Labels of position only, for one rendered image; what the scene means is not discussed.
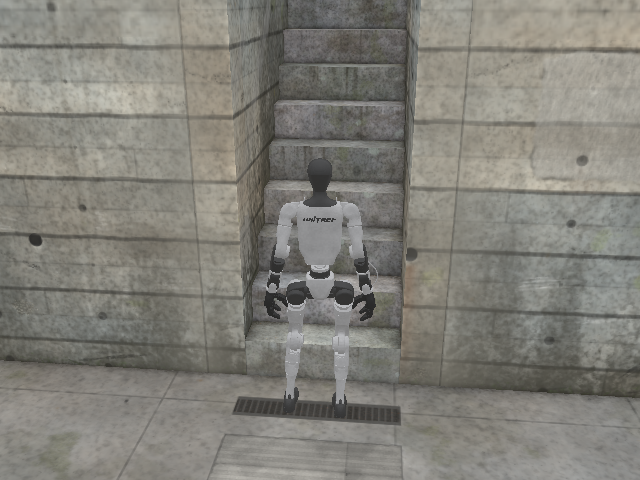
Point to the stairs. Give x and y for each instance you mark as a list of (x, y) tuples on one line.
[(342, 92)]

